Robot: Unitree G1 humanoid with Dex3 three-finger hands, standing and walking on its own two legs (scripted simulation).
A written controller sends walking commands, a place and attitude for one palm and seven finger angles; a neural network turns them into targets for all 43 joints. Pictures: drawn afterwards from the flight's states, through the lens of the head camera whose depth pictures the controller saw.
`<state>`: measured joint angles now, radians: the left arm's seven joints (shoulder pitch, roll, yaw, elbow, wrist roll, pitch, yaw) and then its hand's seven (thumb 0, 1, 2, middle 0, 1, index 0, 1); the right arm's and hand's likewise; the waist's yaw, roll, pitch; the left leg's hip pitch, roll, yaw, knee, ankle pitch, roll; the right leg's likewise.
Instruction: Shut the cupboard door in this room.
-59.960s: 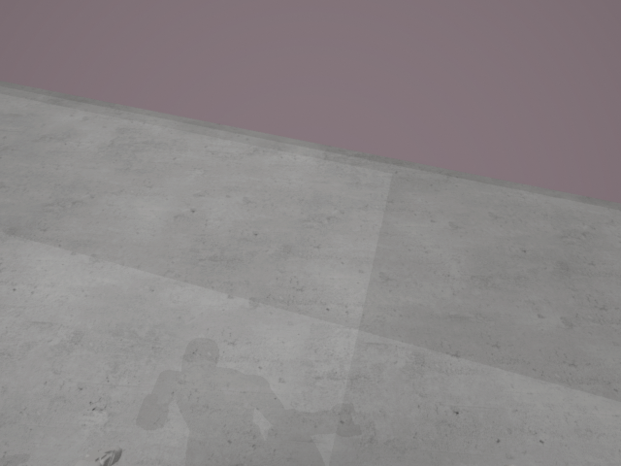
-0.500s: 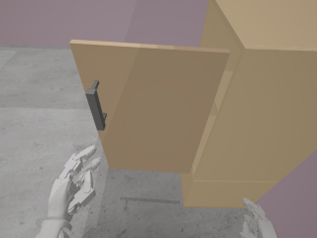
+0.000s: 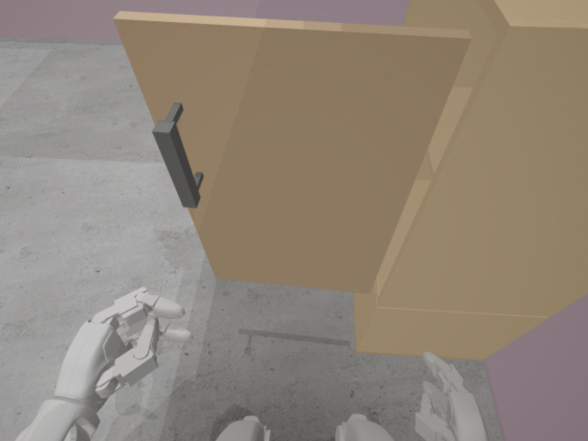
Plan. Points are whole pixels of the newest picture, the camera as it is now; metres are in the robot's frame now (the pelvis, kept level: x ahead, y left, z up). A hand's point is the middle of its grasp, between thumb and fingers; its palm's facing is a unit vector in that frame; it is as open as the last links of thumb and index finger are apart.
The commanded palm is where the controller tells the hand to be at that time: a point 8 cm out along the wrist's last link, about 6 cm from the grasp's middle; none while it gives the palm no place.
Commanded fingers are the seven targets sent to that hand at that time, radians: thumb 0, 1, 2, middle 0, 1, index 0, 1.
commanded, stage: raise the hand and make a fist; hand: left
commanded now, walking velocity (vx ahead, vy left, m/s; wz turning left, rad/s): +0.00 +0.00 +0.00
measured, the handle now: (184, 158) +0.45 +0.18 +0.12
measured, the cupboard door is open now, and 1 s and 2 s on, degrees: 87 87 87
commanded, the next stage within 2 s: bring the fist close to the handle in 1.10 s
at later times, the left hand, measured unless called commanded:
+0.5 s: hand (96, 320) +0.23 +0.22 +0.11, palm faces +0.01 -1.00 -0.06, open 3.1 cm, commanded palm +0.20 +0.27 +0.11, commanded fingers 0.00 0.90 0.90 -1.30 -1.50 -1.30 -1.50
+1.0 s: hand (113, 308) +0.24 +0.21 +0.12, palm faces -0.04 -1.00 -0.05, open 3.1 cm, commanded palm +0.22 +0.26 +0.13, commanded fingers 0.00 0.90 0.90 -1.30 -1.50 -1.30 -1.50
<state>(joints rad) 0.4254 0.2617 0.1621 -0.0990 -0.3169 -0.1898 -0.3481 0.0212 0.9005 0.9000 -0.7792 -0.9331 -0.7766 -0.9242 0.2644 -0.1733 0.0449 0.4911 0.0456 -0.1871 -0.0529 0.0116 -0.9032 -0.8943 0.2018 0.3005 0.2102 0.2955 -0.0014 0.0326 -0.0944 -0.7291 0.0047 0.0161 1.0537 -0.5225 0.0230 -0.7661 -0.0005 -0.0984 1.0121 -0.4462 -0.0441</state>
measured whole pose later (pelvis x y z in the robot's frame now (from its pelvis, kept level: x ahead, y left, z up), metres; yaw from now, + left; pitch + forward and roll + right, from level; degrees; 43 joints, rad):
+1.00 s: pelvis +0.02 +0.02 +0.04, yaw +0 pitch +5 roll -1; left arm 0.36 0.28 0.18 -0.13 -0.28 -0.15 -0.27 0.02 0.90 0.90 -1.30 -1.50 -1.30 -1.50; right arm 0.29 -0.25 0.04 0.54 0.04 -0.25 -0.06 0.01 -0.90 -0.89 0.20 0.30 0.21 0.30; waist 0.01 0.02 -0.07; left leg -0.45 -0.02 0.02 0.80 -0.44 0.05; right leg -0.48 -0.01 -0.08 0.76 -0.37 -0.02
